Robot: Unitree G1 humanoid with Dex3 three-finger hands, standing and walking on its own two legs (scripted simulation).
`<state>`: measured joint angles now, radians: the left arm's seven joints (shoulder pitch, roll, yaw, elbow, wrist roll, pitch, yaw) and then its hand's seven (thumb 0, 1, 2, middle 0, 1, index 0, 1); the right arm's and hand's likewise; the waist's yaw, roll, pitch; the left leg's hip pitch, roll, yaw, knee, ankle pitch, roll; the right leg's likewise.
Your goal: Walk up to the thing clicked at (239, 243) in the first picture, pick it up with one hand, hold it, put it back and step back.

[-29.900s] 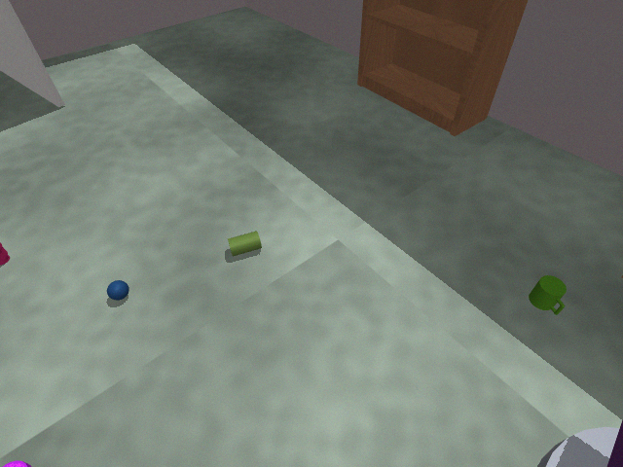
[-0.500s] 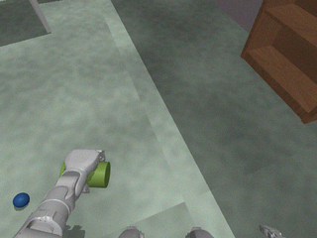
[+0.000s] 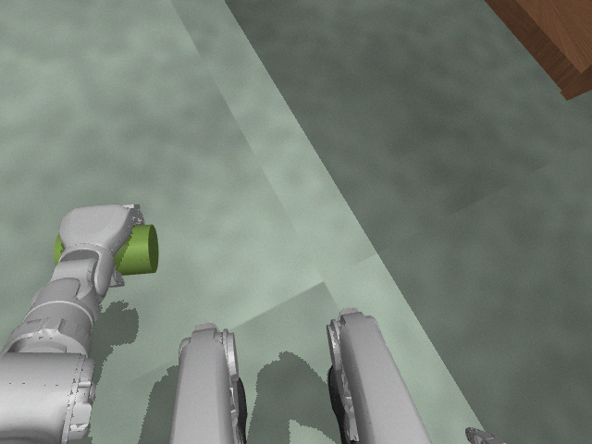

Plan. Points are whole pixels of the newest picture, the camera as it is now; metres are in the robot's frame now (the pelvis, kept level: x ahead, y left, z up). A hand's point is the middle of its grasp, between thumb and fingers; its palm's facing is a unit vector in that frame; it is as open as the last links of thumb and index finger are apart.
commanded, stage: crouch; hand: left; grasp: from above
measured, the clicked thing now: (110, 251) +0.43 +0.26 -0.16
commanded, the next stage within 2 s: lower in 0.96 s
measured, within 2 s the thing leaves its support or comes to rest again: neither
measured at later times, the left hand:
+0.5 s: hand (137, 258) +0.44 +0.26 -0.27, palm faces -0.47 -0.02 -0.88, open 10.3 cm
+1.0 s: hand (144, 261) +0.45 +0.26 -0.33, palm faces -0.48 -0.02 -0.88, open 10.3 cm
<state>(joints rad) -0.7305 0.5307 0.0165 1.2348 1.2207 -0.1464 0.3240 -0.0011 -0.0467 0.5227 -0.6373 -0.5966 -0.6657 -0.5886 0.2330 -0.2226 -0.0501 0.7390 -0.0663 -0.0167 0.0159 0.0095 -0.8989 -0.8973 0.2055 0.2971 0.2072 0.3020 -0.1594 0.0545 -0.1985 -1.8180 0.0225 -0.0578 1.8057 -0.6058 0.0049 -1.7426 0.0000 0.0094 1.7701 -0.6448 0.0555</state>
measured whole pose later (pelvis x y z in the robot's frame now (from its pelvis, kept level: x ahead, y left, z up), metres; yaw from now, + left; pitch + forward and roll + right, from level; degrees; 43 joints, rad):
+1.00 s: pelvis -0.01 -0.01 -0.16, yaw -4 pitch +35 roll -8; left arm -0.93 0.74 0.11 1.42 1.30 -0.24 0.38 0.00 -0.05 0.50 -0.67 -0.55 -0.70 -0.54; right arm 0.16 -0.25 0.03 0.75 -0.14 -0.04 0.13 0.01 -0.92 -0.90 0.20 0.30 0.21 0.30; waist -0.22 -0.01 -0.06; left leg -2.29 0.01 -0.15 2.32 -0.66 -0.02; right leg -2.18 0.04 -0.04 2.26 -0.70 0.06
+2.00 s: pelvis +0.00 -0.01 -0.21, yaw -9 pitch +32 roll -11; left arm -0.95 0.89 0.18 1.57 1.33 -0.27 0.51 0.00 -0.04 0.48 -0.68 -0.52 -0.71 -0.51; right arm 0.09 -0.28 0.16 0.74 -0.22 -0.09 0.16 0.00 -0.90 -0.90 0.20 0.30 0.21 0.30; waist -0.29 -0.09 0.07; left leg -2.38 0.01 -0.24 2.52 -0.71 -0.04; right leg -2.27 0.08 -0.09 2.42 -0.72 0.07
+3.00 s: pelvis -0.01 +0.00 -0.21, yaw -11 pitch +27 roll -13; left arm -0.98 0.98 0.13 1.70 1.33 -0.28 0.59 0.00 -0.04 0.58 -0.59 -0.61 -0.61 -0.60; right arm 0.06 -0.31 0.25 0.70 -0.26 -0.17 0.21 0.00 -0.90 -0.90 0.20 0.30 0.21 0.30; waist -0.32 -0.13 0.12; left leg -2.36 0.02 -0.28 2.56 -0.71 -0.02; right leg -2.23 0.09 -0.13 2.41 -0.70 0.08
